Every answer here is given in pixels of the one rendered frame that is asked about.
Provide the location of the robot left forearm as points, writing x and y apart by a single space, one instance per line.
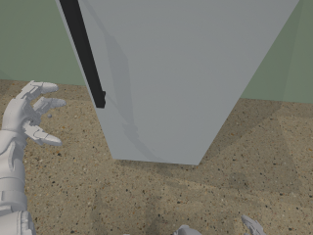
12 172

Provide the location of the fridge door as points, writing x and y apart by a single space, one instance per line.
173 70

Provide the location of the robot right hand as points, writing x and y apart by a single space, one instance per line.
253 225

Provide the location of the robot left hand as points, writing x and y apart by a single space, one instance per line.
19 112

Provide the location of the handle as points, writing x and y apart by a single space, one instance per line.
81 42

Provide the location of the robot right shin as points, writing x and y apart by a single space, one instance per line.
184 226

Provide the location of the robot left upper arm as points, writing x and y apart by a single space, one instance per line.
17 223

